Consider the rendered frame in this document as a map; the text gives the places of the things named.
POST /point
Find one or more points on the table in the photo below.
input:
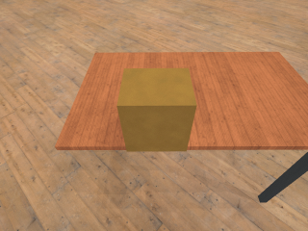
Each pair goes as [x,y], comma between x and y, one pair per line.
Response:
[244,101]

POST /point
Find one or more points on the carton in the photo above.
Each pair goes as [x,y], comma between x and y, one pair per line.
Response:
[156,109]

